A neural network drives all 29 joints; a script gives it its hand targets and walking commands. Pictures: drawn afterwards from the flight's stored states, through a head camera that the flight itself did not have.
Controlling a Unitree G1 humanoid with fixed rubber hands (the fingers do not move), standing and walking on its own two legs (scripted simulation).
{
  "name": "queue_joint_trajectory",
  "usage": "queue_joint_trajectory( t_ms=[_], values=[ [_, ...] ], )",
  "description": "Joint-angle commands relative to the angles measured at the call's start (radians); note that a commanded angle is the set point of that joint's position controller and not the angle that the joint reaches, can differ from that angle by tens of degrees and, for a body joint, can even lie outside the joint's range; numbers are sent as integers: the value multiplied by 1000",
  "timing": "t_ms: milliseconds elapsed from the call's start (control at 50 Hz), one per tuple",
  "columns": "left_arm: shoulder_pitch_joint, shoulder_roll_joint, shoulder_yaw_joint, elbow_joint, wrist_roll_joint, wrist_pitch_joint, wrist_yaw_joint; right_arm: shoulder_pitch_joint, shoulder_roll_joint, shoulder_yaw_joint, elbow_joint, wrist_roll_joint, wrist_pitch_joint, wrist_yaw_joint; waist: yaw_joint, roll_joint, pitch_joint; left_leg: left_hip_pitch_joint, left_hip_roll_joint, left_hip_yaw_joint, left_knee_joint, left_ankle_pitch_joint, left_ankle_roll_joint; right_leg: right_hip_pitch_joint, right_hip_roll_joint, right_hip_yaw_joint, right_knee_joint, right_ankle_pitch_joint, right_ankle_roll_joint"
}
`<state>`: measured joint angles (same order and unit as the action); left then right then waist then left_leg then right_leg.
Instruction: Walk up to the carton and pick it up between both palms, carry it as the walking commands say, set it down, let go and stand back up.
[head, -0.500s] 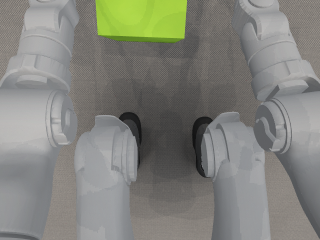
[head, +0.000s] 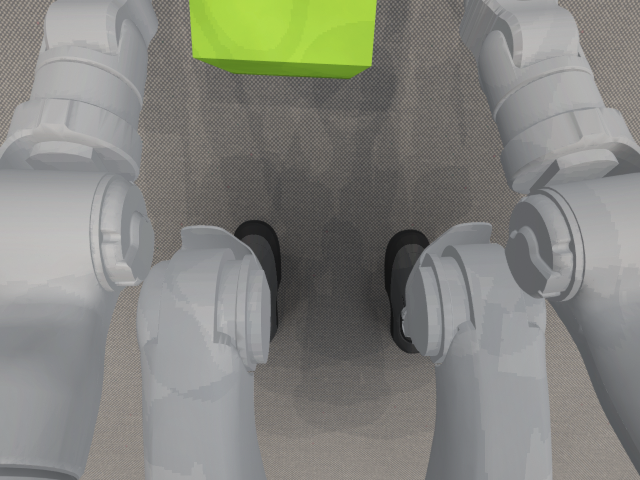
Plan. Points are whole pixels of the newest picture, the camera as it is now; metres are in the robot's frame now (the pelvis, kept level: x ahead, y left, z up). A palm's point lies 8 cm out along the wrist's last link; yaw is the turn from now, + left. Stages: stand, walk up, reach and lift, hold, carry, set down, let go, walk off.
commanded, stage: reach and lift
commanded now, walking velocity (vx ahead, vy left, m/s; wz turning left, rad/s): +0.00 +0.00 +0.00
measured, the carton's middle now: out of the picture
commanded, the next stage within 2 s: none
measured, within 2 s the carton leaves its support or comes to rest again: leaves its support in 1.04 s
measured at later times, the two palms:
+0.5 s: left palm out of the picture +0.55 +0.19 -0.19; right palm out of the picture +0.56 -0.07 -0.18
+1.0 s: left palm out of the picture +0.55 +0.18 -0.19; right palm out of the picture +0.55 -0.07 -0.18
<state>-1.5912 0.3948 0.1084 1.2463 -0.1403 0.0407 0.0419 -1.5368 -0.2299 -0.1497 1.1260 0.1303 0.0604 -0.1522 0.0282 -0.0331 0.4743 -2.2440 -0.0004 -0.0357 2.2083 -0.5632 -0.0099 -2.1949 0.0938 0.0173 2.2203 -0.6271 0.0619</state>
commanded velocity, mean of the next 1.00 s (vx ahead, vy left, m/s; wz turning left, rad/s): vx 0.00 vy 0.00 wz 0.00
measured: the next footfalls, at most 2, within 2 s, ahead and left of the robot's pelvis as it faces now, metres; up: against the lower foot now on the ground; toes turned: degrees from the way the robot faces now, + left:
none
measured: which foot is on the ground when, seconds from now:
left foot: down 0.00-1.00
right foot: down 0.00-1.00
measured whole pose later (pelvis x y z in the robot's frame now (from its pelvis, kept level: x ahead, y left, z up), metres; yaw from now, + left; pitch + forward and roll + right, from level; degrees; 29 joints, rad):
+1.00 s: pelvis +0.01 +0.00 +0.00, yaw +0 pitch +35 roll -1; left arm -1.48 0.29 0.18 1.06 0.01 0.21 0.03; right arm -1.48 -0.10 -0.32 1.01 -0.02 0.18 -0.15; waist 0.03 -0.05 0.42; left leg -2.23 -0.03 -0.04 2.24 -0.61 -0.03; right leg -2.19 0.14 0.04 2.26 -0.67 0.08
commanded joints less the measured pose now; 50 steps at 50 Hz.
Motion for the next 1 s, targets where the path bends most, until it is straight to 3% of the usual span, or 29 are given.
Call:
queue_joint_trajectory(
  t_ms=[0,80,220,260,360,400,500,640,840,980],
  values=[
    [-275,69,10,-97,18,-14,2,-259,-50,-11,-95,-17,-17,1,30,21,-1147,605,-33,26,-155,340,-13,438,11,-68,-159,312,7],
    [-283,35,22,-109,47,-12,5,-263,-24,-27,-100,-43,-17,-2,29,18,-1145,621,-44,27,-156,349,-15,445,20,-72,-159,314,9],
    [-339,-182,-15,-139,65,7,-43,-283,144,-59,-98,-118,-10,23,-24,24,-1115,605,-68,31,-149,349,-22,468,39,-79,-160,328,1],
    [-379,-348,-46,-151,78,23,-86,-314,299,-61,-104,-152,1,62,-38,32,-1081,593,-78,30,-147,339,-20,443,49,-82,-159,319,-6],
    [-442,-798,-77,-168,121,70,-210,-423,762,15,-152,-172,46,193,-19,18,-1012,545,-103,42,-133,323,-2,403,73,-98,-141,309,-23],
    [-433,-866,-76,-193,129,85,-239,-398,830,15,-149,-177,64,226,-20,15,-998,534,-107,49,-126,325,2,382,80,-107,-135,312,-28],
    [-422,-930,-88,-256,137,106,-276,-364,928,19,-129,-173,88,267,-6,14,-975,512,-108,58,-115,329,9,330,93,-114,-126,310,-32],
    [-381,-985,-103,-278,115,117,-293,-343,972,36,-135,-156,95,276,-2,15,-963,495,-116,62,-106,363,12,319,97,-107,-120,338,-38],
    [-393,-1006,-134,-318,85,113,-291,-350,1025,76,-155,-122,94,266,18,6,-1004,487,-120,69,-106,397,15,373,95,-89,-116,383,-41],
    [-473,-1047,-203,-415,37,105,-265,-458,1092,163,-264,-50,87,245,50,10,-1263,627,-117,78,-105,490,4,481,100,-93,-117,459,-31]
  ],
)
